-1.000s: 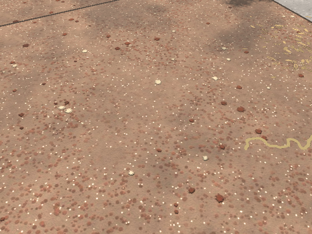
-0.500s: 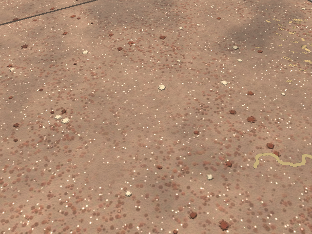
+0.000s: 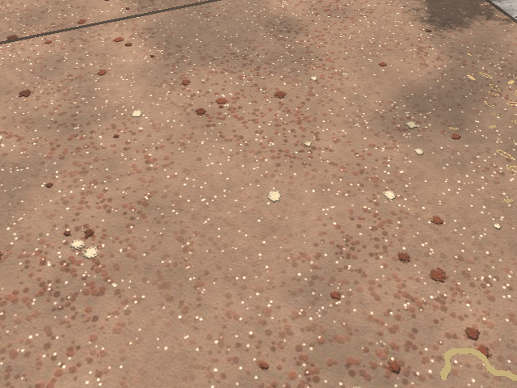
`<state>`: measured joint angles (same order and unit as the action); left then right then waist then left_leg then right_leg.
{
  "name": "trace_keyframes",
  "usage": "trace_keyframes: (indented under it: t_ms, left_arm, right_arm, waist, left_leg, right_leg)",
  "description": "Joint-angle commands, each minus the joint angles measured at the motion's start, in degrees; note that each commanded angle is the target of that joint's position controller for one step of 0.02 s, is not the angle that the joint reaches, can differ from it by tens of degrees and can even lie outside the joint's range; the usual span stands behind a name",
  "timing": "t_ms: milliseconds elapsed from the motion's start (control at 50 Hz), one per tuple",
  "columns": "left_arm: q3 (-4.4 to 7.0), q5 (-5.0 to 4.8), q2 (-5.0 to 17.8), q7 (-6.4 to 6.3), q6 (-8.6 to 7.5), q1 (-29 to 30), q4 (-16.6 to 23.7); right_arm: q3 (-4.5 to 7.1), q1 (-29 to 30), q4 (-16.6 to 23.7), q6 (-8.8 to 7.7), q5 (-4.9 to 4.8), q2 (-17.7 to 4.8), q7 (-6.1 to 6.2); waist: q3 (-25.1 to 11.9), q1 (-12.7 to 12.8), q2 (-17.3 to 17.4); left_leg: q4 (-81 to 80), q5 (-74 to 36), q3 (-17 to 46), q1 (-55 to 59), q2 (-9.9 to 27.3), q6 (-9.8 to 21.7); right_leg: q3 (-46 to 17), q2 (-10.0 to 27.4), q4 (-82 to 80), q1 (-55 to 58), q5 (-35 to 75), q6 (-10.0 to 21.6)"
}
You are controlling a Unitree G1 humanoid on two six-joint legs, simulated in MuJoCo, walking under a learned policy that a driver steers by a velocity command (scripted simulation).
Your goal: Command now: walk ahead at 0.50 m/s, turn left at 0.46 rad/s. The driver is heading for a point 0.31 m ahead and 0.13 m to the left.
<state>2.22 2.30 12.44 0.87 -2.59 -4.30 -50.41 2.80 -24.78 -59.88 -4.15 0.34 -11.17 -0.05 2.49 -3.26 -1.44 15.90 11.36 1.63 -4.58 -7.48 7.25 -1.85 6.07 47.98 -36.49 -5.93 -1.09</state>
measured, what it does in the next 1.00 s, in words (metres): walks ahead: right foot, then left foot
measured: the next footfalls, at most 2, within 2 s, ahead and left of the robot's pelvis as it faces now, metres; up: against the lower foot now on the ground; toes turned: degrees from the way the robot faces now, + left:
right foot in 0.22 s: +0.32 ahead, -0.12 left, +0.00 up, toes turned +11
left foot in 0.66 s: +0.35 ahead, +0.09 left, +0.00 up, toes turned +13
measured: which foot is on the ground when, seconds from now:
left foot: down 0.00-0.24, up 0.26-0.64, down 0.66-1.00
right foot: up 0.00-0.20, down 0.22-1.00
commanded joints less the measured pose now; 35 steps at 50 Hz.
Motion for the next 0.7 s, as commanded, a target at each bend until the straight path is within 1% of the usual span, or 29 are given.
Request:
trace_keyframes:
  t_ms: [20, 80, 120, 140, 160, 180, 200, 220, 240, 260, 280, 300, 320, 340, 360, 380, 420, 460, 500, 540, 580, 600, 620, 640, 660, 680, 700]
  left_arm:
    - [0.33, -0.39, 3.1, 0.24, -0.15, 5.6, 5.1]
    - [0.01, -0.73, 3.4, 0.31, -0.40, 10.6, 7.8]
    - [-0.10, -1.05, 3.9, 0.34, -0.90, 12.5, 9.5]
    - [-0.01, -1.17, 4.4, 0.30, -1.22, 11.7, 9.8]
    - [0.21, -1.30, 5.2, 0.16, -1.56, 9.1, 9.6]
    - [0.71, -1.38, 6.3, -0.20, -1.95, 4.4, 8.5]
    - [1.49, -1.32, 8.0, -0.78, -2.62, -3.4, 6.3]
    - [2.52, -0.12, 11.3, -1.67, -3.38, -12.1, 5.2]
    - [3.57, 1.72, 16.3, -2.43, -3.14, -17.4, 5.7]
    - [3.87, 0.82, 16.1, -2.02, -2.15, -15.1, 5.3]
    - [2.63, 0.06, 10.0, -1.68, -1.92, -10.2, 6.5]
    - [1.45, -0.57, 5.6, -1.41, -2.21, -7.5, 6.6]
    - [0.78, -0.46, 3.9, -1.34, -2.46, -6.9, 6.1]
    - [0.49, -0.77, 3.5, -1.50, -2.86, -8.1, 5.0]
    - [0.46, -0.92, 3.9, -1.36, -3.23, -9.1, 4.0]
    - [0.60, -1.08, 4.7, -1.21, -3.68, -10.2, 3.3]
    - [0.76, -1.20, 5.9, -1.07, -4.00, -10.3, 2.7]
    - [0.62, -1.02, 6.2, -1.07, -3.61, -9.5, 2.5]
    - [0.49, -1.15, 6.4, -1.00, -3.12, -9.2, 1.9]
    - [0.69, -1.26, 7.2, -0.89, -2.63, -11.2, 0.8]
    - [0.89, -1.44, 7.8, -0.92, -1.95, -12.9, -0.3]
    - [0.93, -1.57, 7.9, -1.07, -1.54, -13.1, -0.6]
    - [0.87, -1.86, 7.7, -1.30, -1.11, -12.7, -0.8]
    - [0.70, -1.64, 7.1, -1.49, -0.81, -14.1, -1.4]
    - [0.26, -1.11, 5.6, -1.61, -0.63, -16.7, -1.1]
    - [-0.72, -1.74, 1.3, -1.73, -0.12, -23.0, -2.0]
    - [-0.70, -2.07, 2.1, -2.40, 1.30, -22.7, -4.0]
  right_arm:
    - [1.48, -2.8, 3.2, -0.51, 0.04, -7.9, 0.25]
    - [1.69, -5.3, 3.6, -0.09, 0.51, -8.3, 0.61]
    - [1.99, -5.6, 4.2, 0.17, 0.90, -8.9, 0.98]
    - [2.21, -4.7, 4.7, 0.23, 0.99, -9.4, 1.24]
    - [2.48, -2.9, 5.4, 0.24, 1.00, -10.2, 1.42]
    - [2.78, -1.1, 6.1, 0.09, 0.95, -11.1, 1.33]
    - [2.93, 0.1, 6.6, -0.27, 0.61, -11.5, 0.84]
    - [2.61, 0.8, 8.0, -0.80, -0.11, -9.8, 0.31]
    - [1.47, -2.6, 10.2, -0.86, -2.48, -4.0, 0.51]
    - [2.14, -6.8, 10.3, -0.26, -1.73, -7.1, 0.95]
    - [2.46, -5.7, 8.5, 0.71, -0.28, -8.3, 1.39]
    - [2.25, -1.6, 8.7, 0.97, 0.66, -7.1, 1.08]
    - [2.24, 0.2, 9.1, 1.30, 0.95, -6.0, 0.77]
    - [2.33, 1.2, 9.6, 1.89, 1.66, -5.7, 0.33]
    - [2.28, 1.2, 9.6, 2.52, 1.89, -5.1, -0.01]
    - [2.27, 1.0, 9.8, 2.93, 1.79, -4.8, -0.26]
    - [2.18, 2.0, 10.2, 3.47, 1.58, -4.8, -0.51]
    - [1.58, 5.1, 11.0, 3.84, 1.59, -4.2, -0.63]
    - [0.55, 8.8, 11.8, 4.06, 1.41, -3.3, -0.85]
    - [0.03, 11.5, 12.2, 4.16, 1.16, -3.7, -0.71]
    - [-0.19, 12.8, 12.2, 3.91, 1.11, -4.4, -0.31]
    - [-0.28, 13.0, 12.0, 3.60, 1.13, -4.5, -0.11]
    - [-0.44, 12.3, 11.5, 3.12, 1.31, -4.2, 0.13]
    - [-0.47, 11.8, 11.1, 2.50, 1.70, -5.1, 0.49]
    - [0.10, 9.8, 10.7, 1.82, 2.15, -8.5, 1.04]
    - [0.15, 11.1, 11.1, 1.94, 1.46, -10.5, 1.41]
    - [-0.47, 10.9, 10.4, 2.40, 0.07, -7.5, 1.57]
  waist:
    - [1.7, -0.3, 4.7]
    - [1.3, -2.1, 5.4]
    - [1.3, -2.4, 6.0]
    - [1.0, -1.5, 6.3]
    - [0.4, 0.2, 6.8]
    - [-1.6, 2.4, 6.9]
    - [-5.7, 6.0, 4.8]
    - [-12.5, 9.5, 1.4]
    - [-20.5, 9.0, -8.8]
    - [-22.8, 5.5, -14.1]
    - [-14.3, 3.4, -4.7]
    - [-7.9, 3.6, 0.5]
    - [-5.9, 2.7, 0.1]
    - [-4.7, 2.4, -2.5]
    - [-4.5, 2.0, -3.8]
    - [-5.7, 1.5, -5.0]
    - [-7.0, 0.6, -4.4]
    - [-6.6, 0.4, -4.5]
    - [-6.3, 1.0, -6.0]
    - [-6.7, 2.3, -6.8]
    - [-6.2, 3.1, -6.3]
    - [-5.7, 3.0, -5.7]
    - [-5.2, 2.2, -4.5]
    - [-5.0, 2.0, -1.8]
    - [-7.4, 2.9, 3.5]
    - [-8.8, 6.4, 11.2]
    - [-8.9, 4.1, 10.2]
  left_leg:
    - [-5.1, -17.3, 13.1, -1.7, 14.2, 5.5]
    - [-1.9, -22.6, 14.6, 3.4, 14.6, 5.6]
    - [0.6, -25.6, 16.0, 5.7, 15.3, 5.4]
    - [1.9, -26.8, 16.7, 5.9, 15.6, 4.7]
    - [3.8, -29.0, 16.8, 4.5, 15.4, 3.5]
    - [7.7, -33.9, 16.5, 2.6, 14.6, 2.3]
    - [16.4, -36.0, 14.8, 0.6, 12.1, 1.0]
    - [29.3, -26.2, 12.7, -6.8, 8.7, -0.1]
    - [46.5, 4.5, 5.5, -21.8, 1.8, -2.4]
    - [55.0, 20.7, 3.9, -28.0, 0.7, -2.5]
    - [58.6, 16.2, 4.7, -29.1, 4.5, -2.7]
    - [56.9, 13.3, 4.1, -28.4, 5.6, -3.6]
    - [54.2, 12.2, 4.0, -27.0, 6.9, -4.1]
    - [51.7, 11.7, 3.9, -26.2, 7.4, -4.8]
    - [50.7, 11.1, 3.4, -24.6, 6.7, -5.2]
    - [49.7, 10.3, 3.2, -23.9, 5.8, -5.6]
    - [46.5, 8.3, 3.1, -23.8, 5.1, -6.1]
    - [39.3, 5.5, 1.8, -22.8, 5.7, -6.5]
    - [30.6, 1.1, -0.5, -18.0, 6.4, -6.6]
    - [25.2, -1.3, -2.1, -14.5, 6.5, -6.6]
    - [20.9, -1.3, -2.6, -12.6, 6.6, -6.1]
    - [17.8, -1.6, -2.7, -11.1, 6.7, -5.6]
    - [12.1, -4.5, -2.8, -7.8, 6.8, -4.9]
    - [5.6, -9.8, -0.3, -3.5, 8.3, -4.5]
    - [5.5, -23.2, 7.2, 3.2, 16.4, -3.5]
    - [6.4, -37.2, 15.0, 4.9, 25.3, 2.1]
    - [4.6, -30.2, 16.2, 0.2, 25.6, 6.0]
  right_leg:
    - [2.4, -2.4, -5.5, -0.5, 5.6, -1.1]
    - [2.4, -4.0, -9.5, -1.5, 4.7, -1.0]
    - [2.0, -4.8, -12.7, -0.4, 3.0, -0.4]
    - [1.5, -5.1, -14.9, 2.3, 1.9, 0.1]
    - [1.5, -5.9, -17.4, 7.4, 0.1, 0.9]
    - [1.9, -7.4, -19.4, 15.1, -2.0, 1.8]
    - [2.3, -7.8, -23.0, 25.7, -0.4, 3.1]
    - [-4.8, 0.1, -23.7, 39.6, -4.7, 5.6]
    - [-24.7, 16.7, -24.5, 54.6, -2.6, 9.8]
    - [-39.8, 21.1, -28.6, 53.1, 6.2, 15.2]
    - [-31.9, 18.7, -27.8, 44.8, 9.7, 15.2]
    - [-21.9, 15.2, -27.9, 37.1, 19.2, 14.3]
    - [-15.1, 12.2, -28.7, 33.2, 26.4, 12.7]
    - [-10.8, 10.2, -29.4, 31.0, 32.5, 12.1]
    - [-7.6, 8.7, -29.6, 29.3, 38.0, 11.6]
    - [-6.3, 8.6, -29.5, 29.4, 42.2, 12.1]
    - [-3.8, 8.4, -30.0, 29.2, 44.2, 12.9]
    - [-0.9, 7.4, -30.8, 27.7, 42.3, 12.6]
    - [2.3, 5.6, -31.3, 25.0, 39.6, 11.5]
    - [2.3, 5.4, -30.8, 25.3, 36.6, 11.2]
    - [0.7, 6.3, -29.4, 26.5, 32.0, 11.1]
    - [-0.2, 6.6, -28.4, 26.5, 28.2, 10.8]
    - [-0.5, 6.1, -26.5, 25.6, 22.6, 9.7]
    - [-0.6, 4.7, -24.5, 24.1, 15.0, 7.4]
    - [0.9, 2.2, -20.8, 21.1, 2.6, 4.9]
    - [4.5, -3.1, -18.0, 18.6, -17.7, 3.0]
    - [3.9, -4.3, -18.3, 22.0, -21.0, 2.7]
